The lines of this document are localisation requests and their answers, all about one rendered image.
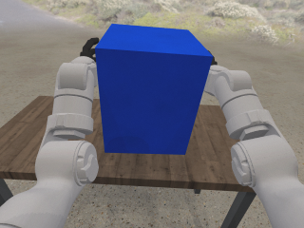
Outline carton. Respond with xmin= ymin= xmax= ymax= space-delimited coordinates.
xmin=95 ymin=24 xmax=214 ymax=155

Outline right robot upper arm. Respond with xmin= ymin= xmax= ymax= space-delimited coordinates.
xmin=231 ymin=134 xmax=304 ymax=228

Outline left robot hand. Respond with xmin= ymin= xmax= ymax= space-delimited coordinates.
xmin=80 ymin=37 xmax=100 ymax=63

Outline right robot hand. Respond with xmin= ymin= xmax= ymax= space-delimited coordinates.
xmin=208 ymin=50 xmax=218 ymax=66

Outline table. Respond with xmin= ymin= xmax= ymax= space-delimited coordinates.
xmin=0 ymin=95 xmax=257 ymax=228

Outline left robot upper arm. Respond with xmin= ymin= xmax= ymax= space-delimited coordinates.
xmin=0 ymin=140 xmax=99 ymax=228

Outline right robot forearm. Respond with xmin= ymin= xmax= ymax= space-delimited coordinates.
xmin=203 ymin=65 xmax=298 ymax=175

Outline left robot forearm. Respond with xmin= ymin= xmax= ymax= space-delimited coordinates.
xmin=34 ymin=56 xmax=98 ymax=178

